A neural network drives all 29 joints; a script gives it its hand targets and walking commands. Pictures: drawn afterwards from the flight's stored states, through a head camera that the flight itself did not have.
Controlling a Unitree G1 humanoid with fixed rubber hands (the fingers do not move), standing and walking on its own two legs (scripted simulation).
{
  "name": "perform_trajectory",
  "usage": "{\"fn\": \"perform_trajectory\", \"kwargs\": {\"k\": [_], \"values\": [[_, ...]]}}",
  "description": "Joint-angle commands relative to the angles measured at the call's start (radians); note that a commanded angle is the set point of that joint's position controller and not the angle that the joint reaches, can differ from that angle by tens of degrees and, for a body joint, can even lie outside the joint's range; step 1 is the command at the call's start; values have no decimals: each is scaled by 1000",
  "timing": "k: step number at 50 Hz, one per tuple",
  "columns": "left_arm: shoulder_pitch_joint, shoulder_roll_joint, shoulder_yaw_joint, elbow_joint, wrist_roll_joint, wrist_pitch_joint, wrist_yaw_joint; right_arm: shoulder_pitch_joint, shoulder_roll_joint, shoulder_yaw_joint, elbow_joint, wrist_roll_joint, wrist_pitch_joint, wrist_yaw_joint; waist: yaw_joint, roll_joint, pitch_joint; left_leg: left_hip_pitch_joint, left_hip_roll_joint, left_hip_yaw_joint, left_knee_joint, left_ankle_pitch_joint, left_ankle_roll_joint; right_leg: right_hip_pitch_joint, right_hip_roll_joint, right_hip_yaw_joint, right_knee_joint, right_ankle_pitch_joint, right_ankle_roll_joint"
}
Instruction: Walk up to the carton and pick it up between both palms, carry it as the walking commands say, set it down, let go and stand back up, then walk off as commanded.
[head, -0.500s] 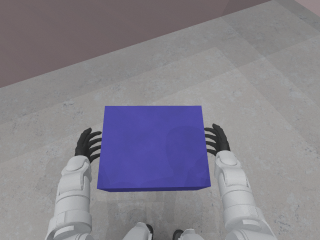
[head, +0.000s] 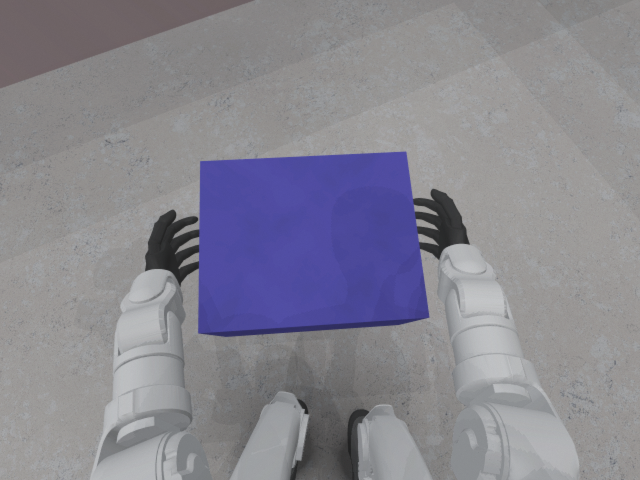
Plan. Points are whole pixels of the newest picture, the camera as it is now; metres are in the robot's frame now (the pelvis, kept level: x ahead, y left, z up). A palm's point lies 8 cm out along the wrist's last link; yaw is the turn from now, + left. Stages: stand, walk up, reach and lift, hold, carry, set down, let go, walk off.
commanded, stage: set down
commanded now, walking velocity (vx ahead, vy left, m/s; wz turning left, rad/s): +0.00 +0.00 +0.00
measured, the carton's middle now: (309, 251) +0.44 +0.07 -0.14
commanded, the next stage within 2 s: none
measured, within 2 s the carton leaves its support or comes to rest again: neither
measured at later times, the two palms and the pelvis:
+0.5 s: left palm (190, 270) +0.39 +0.24 -0.15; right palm (429, 251) +0.46 -0.12 -0.15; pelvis -0.02 +0.00 -0.08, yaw +0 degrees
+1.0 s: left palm (206, 272) +0.42 +0.25 -0.25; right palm (411, 250) +0.49 -0.11 -0.24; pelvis -0.05 +0.00 -0.16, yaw -1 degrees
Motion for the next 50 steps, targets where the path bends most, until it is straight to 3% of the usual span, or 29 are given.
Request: {"fn": "perform_trajectory", "kwargs": {"k": [1,3,5,8,10,12,13,17,24,26,29,31,32,33,34,35,36,37,38,39,40,42,43,44,45,46,47,48,50], "values": [[-623,-817,-606,-15,-179,-50,-261,-504,884,495,-12,162,-45,274,25,29,-878,481,-12,-22,6,429,-38,284,28,50,-23,247,1],[-615,-769,-547,41,-159,-55,-258,-560,886,510,-32,176,-51,261,65,-20,-838,371,-19,-11,23,329,-21,267,20,47,-4,221,9],[-630,-781,-583,8,-177,-65,-251,-571,897,580,-77,222,-57,252,88,11,-881,334,-24,0,47,344,-26,285,20,60,35,268,14],[-634,-765,-582,-9,-193,-71,-250,-590,901,598,-70,221,-53,230,84,-38,-954,284,-24,7,92,329,-28,319,27,54,85,297,21],[-620,-761,-571,17,-195,-60,-250,-588,864,575,-70,207,-51,217,67,-45,-950,298,-23,6,103,338,-32,271,37,44,92,265,28],[-695,-764,-593,-38,-219,-63,-242,-630,876,586,-71,224,-56,214,84,-17,-1002,284,-24,4,135,354,-36,259,40,43,132,264,21],[-706,-732,-560,-2,-207,-60,-241,-590,876,545,16,203,-41,213,68,-42,-930,231,-24,10,138,316,-36,211,41,40,122,232,23],[-742,-747,-578,-7,-250,-58,-246,-639,832,543,-24,201,-46,195,31,-50,-980,199,-27,20,185,295,-42,203,37,40,159,226,26],[-837,-694,-558,5,-249,-52,-231,-748,845,534,1,225,-38,178,64,-70,-999,117,-24,33,255,249,-43,114,48,18,246,169,27],[-815,-679,-500,80,-206,-38,-234,-776,822,486,36,199,-30,176,70,-77,-948,54,-27,44,277,185,-38,54,43,16,253,114,32],[-901,-697,-528,32,-218,-35,-222,-833,826,493,44,232,-28,183,92,-21,-989,52,-32,56,307,197,-48,15,48,9,285,100,23],[-934,-673,-528,19,-239,-40,-218,-875,837,525,10,259,-27,183,92,-59,-1041,85,-30,59,331,220,-42,11,51,3,307,125,36],[-958,-679,-528,22,-241,-37,-217,-890,820,497,46,249,-23,186,62,-56,-1018,83,-27,49,332,208,-44,-27,56,-10,325,98,34],[-949,-672,-505,30,-229,-29,-213,-908,809,492,46,251,-21,181,95,-40,-1011,62,-31,59,338,198,-48,-35,50,-7,327,79,31],[-1024,-675,-543,6,-254,-32,-210,-909,812,479,97,247,-18,184,54,-43,-1011,55,-28,51,361,168,-46,-59,53,-13,352,54,23],[-975,-711,-521,44,-248,-24,-209,-944,782,477,54,247,-22,178,69,-21,-1007,48,-30,62,359,167,-51,-60,44,-17,341,38,25],[-1046,-705,-544,15,-260,-29,-208,-932,801,463,83,239,-21,175,49,-23,-1015,37,-29,58,374,173,-51,-58,45,-8,344,51,19],[-1045,-656,-505,37,-239,-24,-201,-946,772,432,121,233,-9,182,64,-32,-989,19,-26,56,379,137,-49,-124,49,-23,369,14,24],[-1064,-695,-534,16,-261,-24,-201,-975,802,456,66,247,-15,175,47,-41,-1070,36,-30,68,401,146,-53,-65,53,-23,374,25,21],[-1072,-665,-528,29,-254,-15,-196,-1007,785,461,82,265,-9,186,88,-18,-1043,64,-25,53,390,132,-46,-136,47,-33,404,0,24],[-1086,-709,-552,20,-278,-13,-194,-1017,794,478,54,261,-9,179,41,-50,-1083,66,-25,49,404,171,-53,-91,49,-36,396,29,25],[-1110,-696,-553,5,-286,-13,-190,-1055,777,480,33,276,-13,182,65,-28,-1100,75,-28,53,432,180,-54,-117,47,-26,421,24,18],[-1123,-694,-560,14,-292,-12,-188,-1047,767,456,60,274,-11,189,38,-12,-1094,98,-22,40,429,170,-53,-179,47,-43,436,10,21],[-1124,-685,-553,22,-271,-9,-186,-1057,787,460,81,274,-8,189,68,-20,-1098,79,-25,41,439,164,-51,-191,47,-51,455,4,23],[-1130,-687,-544,47,-272,-7,-181,-1077,756,439,100,276,-8,187,46,9,-1041,66,-18,38,443,118,-52,-231,44,-46,463,-41,19],[-1124,-694,-526,52,-262,-2,-182,-1051,773,439,116,267,-3,189,70,-7,-1055,63,-23,60,462,163,-57,-213,44,-38,452,-16,15],[-1139,-690,-534,48,-273,-5,-179,-1061,758,430,120,260,-3,191,52,-19,-1040,21,-24,59,466,148,-55,-227,44,-50,463,-17,18],[-1129,-690,-533,42,-267,-5,-175,-1091,753,452,71,283,-8,191,77,-2,-1091,55,-24,59,478,179,-57,-218,46,-42,477,0,16],[-1174,-666,-543,7,-287,-17,-177,-1098,758,464,64,293,-7,187,69,-36,-1126,27,-25,55,501,215,-54,-208,51,-52,508,50,26]]}}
